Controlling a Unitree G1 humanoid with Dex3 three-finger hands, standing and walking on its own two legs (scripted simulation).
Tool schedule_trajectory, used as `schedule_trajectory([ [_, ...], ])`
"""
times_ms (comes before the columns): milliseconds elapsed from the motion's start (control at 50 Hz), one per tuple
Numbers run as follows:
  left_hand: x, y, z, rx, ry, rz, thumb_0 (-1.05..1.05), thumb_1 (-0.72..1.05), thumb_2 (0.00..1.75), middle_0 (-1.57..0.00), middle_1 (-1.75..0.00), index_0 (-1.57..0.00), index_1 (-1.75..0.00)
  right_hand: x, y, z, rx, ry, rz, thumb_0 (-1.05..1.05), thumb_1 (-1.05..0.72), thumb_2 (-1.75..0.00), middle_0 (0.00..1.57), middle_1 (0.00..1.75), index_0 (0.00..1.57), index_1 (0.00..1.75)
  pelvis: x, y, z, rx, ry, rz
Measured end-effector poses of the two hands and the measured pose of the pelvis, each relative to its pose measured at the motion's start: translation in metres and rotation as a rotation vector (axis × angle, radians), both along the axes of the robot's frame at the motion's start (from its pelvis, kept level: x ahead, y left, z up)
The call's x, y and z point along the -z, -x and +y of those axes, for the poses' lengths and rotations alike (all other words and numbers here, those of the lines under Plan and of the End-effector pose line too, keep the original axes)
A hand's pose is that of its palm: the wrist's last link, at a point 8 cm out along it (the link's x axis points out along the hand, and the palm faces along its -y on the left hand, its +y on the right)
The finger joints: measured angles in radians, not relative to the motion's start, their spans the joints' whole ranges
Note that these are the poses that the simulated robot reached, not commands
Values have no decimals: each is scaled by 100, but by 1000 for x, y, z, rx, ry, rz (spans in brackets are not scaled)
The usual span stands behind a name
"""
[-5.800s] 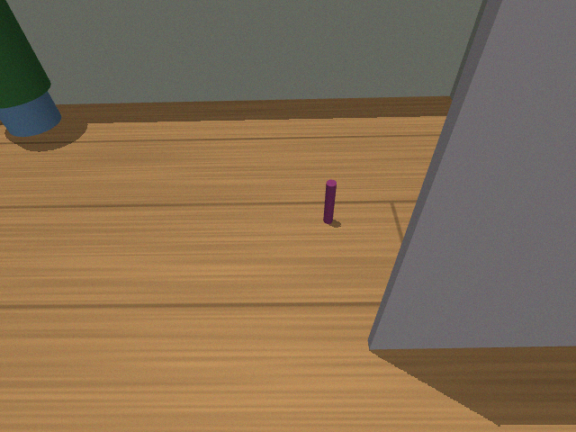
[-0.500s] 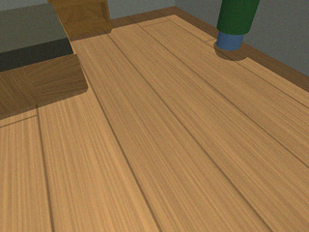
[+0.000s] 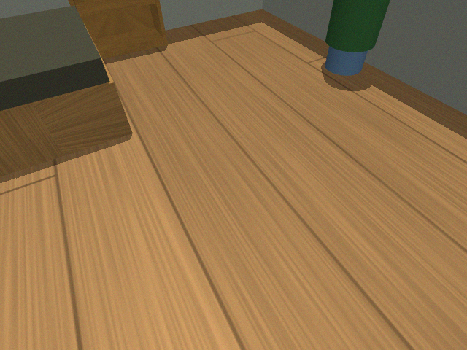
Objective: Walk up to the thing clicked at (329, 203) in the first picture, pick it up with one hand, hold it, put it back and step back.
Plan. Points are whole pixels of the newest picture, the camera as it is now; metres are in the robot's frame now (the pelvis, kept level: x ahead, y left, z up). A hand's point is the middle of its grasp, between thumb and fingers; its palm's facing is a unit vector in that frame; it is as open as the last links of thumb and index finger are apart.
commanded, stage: stand
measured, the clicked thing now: out of the picture +0.46 -1.04 -0.66
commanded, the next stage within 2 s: walk up in 0.18 s
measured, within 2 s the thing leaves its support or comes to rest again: neither
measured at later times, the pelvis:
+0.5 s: pelvis +0.06 +0.05 -0.02, yaw +3 degrees
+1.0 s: pelvis +0.29 +0.02 -0.03, yaw +0 degrees
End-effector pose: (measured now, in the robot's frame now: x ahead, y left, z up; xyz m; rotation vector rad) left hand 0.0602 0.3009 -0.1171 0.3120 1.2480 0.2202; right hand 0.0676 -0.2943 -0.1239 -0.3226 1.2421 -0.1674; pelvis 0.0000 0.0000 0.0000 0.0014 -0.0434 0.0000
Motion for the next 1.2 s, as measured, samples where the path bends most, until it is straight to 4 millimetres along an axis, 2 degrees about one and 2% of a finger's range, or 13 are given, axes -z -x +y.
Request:
schedule_trajectory([
  [200, 1, -1, -1, -1, 11, -7, 0, 91, 90, -21, -30, -20, -30, -2, 1, -1, 3, -2, -7, 1, -90, -89, 21, 30, 20, 30, 0, 0, 0, -1, 1, 1],
  [260, -1, -1, 7, -16, 24, -56, 1, 91, 90, -21, -30, -20, -30, -4, -3, -6, -15, -2, -17, 1, -90, -89, 21, 30, 20, 30, 2, -5, 1, -21, 7, 14],
  [320, -5, 6, 22, -45, 11, -89, 0, 91, 90, -21, -30, -20, -30, -9, -17, -9, -49, 20, -9, 1, -90, -89, 21, 30, 20, 30, 3, -10, 8, -41, 2, 15],
  [400, -4, 16, 52, -72, -11, -49, 0, 90, 90, -21, -30, -20, -30, -21, -49, -5, -78, 42, -45, 1, -90, -89, 21, 30, 20, 30, 5, -27, 24, -58, 12, 8],
  [500, 17, 1, 98, -74, -28, 7, 1, 90, 90, -21, -30, -20, -30, -27, -88, 9, -76, 107, -141, 1, -90, -89, 21, 30, 20, 30, 23, -61, 53, -46, 4, 2],
  [560, 21, -29, 107, -48, -27, 24, 1, 91, 90, -21, -30, -20, -30, -29, -90, 17, -25, 119, -169, 1, -90, -89, 20, 30, 20, 30, 24, -79, 63, -34, -12, -5],
  [700, 4, -122, 97, 38, 33, -57, 1, 91, 90, -20, -30, -20, -30, -31, -98, 37, 20, 76, -95, 1, -90, -89, 21, 30, 20, 30, 7, -131, 69, -8, -21, -11],
  [780, -4, -177, 89, 81, 35, -67, 1, 91, 90, -21, -30, -20, -30, -23, -118, 37, 42, 45, -61, 1, -90, -89, 21, 30, 21, 30, 6, -168, 65, 2, -22, -6],
  [860, -8, -242, 76, 115, 13, -86, 1, 91, 90, -21, -30, -20, -30, -7, -149, 28, 61, 20, -28, 1, -90, -89, 21, 30, 21, 30, 13, -214, 53, 11, -31, 5],
  [940, -6, -315, 56, 128, -24, -149, 1, 91, 90, -21, -30, -20, -30, 18, -192, 8, 65, 13, 8, 1, -90, -89, 21, 30, 21, 30, 29, -265, 34, 10, -11, 9],
  [1000, -11, -352, 40, 117, -27, -222, 1, 91, 90, -21, -30, -20, -30, 23, -237, 0, 52, 6, 14, 1, -90, -89, 21, 30, 20, 30, 29, -295, 24, 6, -5, -2],
  [1100, -22, -377, 29, 89, -16, -208, 0, 91, 90, -21, -30, -20, -30, 6, -329, -3, 4, -7, -86, 1, -90, -89, 21, 30, 20, 30, 14, -344, 22, 14, -1, -3],
  [1200, -16, -393, 39, 68, -11, -134, 0, 90, 90, -21, -30, -20, -30, -13, -412, 2, -51, -1, -156, 1, -91, -89, 20, 30, 20, 30, 9, -396, 27, 12, 17, 8],
])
